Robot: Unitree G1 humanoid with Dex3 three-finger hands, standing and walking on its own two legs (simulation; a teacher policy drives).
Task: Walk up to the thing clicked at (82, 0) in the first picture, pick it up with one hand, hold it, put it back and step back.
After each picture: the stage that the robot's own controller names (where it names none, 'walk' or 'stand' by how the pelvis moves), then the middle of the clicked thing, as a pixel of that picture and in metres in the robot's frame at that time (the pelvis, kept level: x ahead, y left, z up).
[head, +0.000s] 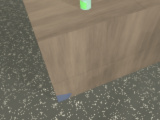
stand; out of the picture +0.91 +0.02 +0.00
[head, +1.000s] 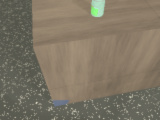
walk; (98, 3) +0.78 +0.01 +0.02
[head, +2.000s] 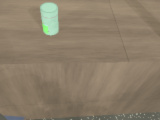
walk; (50, 19) +0.58 +0.18 +0.04
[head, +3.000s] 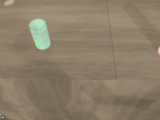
stand; (40, 34) +0.54 +0.25 +0.01
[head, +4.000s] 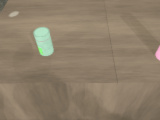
walk; (44, 42) +0.56 +0.21 +0.01
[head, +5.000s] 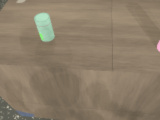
stand; (44, 27) +0.61 +0.23 +0.02
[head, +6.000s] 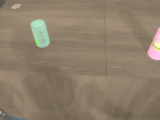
stand; (40, 33) +0.61 +0.24 +0.00
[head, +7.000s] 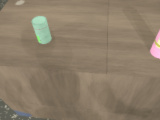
stand; (42, 30) +0.62 +0.24 +0.00
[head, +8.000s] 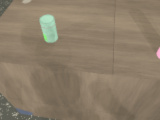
stand; (49, 29) +0.63 +0.21 +0.00
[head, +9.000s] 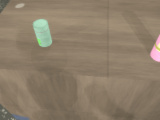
stand; (43, 33) +0.61 +0.23 +0.00
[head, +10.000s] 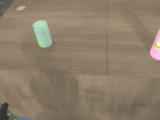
rise first; (42, 34) +0.62 +0.25 +0.00
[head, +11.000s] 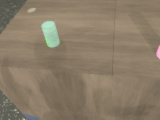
go down; (50, 34) +0.63 +0.23 +0.00
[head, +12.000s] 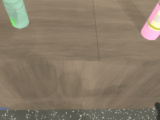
go down; (16, 11) +0.62 +0.22 +0.04
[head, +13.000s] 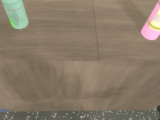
approach; (16, 11) +0.61 +0.23 +0.05
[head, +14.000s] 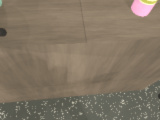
close in; out of the picture +0.63 +0.25 +0.09
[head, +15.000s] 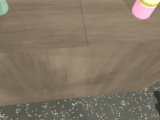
lift; out of the picture +0.61 +0.23 +0.08
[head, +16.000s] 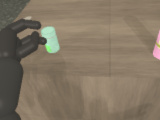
lift; (50, 40) +0.62 +0.21 +0.04
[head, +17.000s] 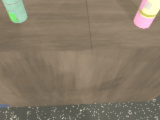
close; (14, 6) +0.64 +0.22 +0.05
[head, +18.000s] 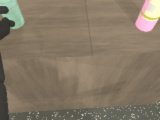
lift; (10, 11) +0.61 +0.23 +0.07
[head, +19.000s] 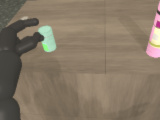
hold; (47, 39) +0.64 +0.22 +0.03
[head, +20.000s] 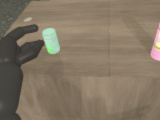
hold; (51, 41) +0.63 +0.22 +0.02
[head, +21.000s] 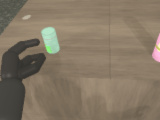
stand; (50, 40) +0.61 +0.21 +0.01
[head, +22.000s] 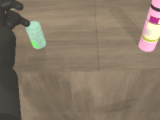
crouch; (36, 35) +0.62 +0.23 +0.01
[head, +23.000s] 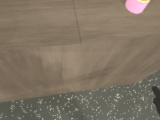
lower; out of the picture +0.62 +0.24 +0.07
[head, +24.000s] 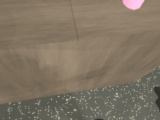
lower; out of the picture +0.63 +0.24 +0.09
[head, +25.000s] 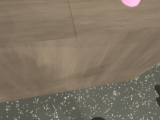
lower; out of the picture +0.63 +0.24 +0.09
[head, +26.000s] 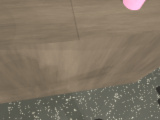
lower; out of the picture +0.63 +0.24 +0.09
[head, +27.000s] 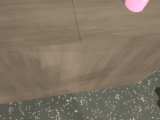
loosen; out of the picture +0.62 +0.24 +0.09
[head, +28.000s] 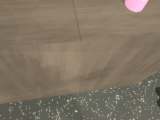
open; out of the picture +0.63 +0.24 +0.09
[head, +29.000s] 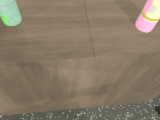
sink last; (7, 7) +0.61 +0.23 +0.07
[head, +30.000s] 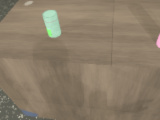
stand; (52, 24) +0.66 +0.22 +0.05
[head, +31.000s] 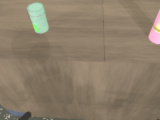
stand; (38, 18) +0.64 +0.22 +0.06
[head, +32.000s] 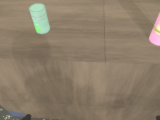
stand; (40, 19) +0.65 +0.22 +0.06
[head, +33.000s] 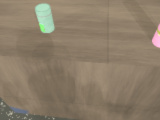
stand; (45, 18) +0.65 +0.22 +0.05
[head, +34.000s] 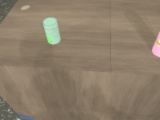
stand; (52, 31) +0.65 +0.19 +0.00
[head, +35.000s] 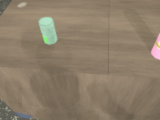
stand; (48, 31) +0.63 +0.20 +0.00
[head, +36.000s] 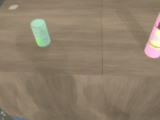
stand; (40, 33) +0.62 +0.24 +0.00
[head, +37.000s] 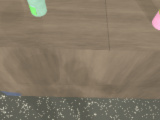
stand; out of the picture +0.64 +0.22 +0.01
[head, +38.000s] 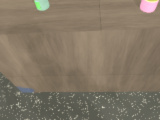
walk; out of the picture +0.77 +0.27 +0.02
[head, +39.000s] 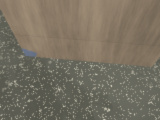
walk; out of the picture +1.09 +0.21 +0.02
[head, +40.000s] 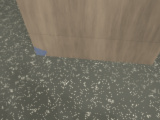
stand; out of the picture +1.26 +0.21 +0.02
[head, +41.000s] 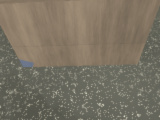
stand; out of the picture +1.23 +0.30 +0.00
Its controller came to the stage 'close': yes
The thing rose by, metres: 0.00
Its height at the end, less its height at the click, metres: +0.00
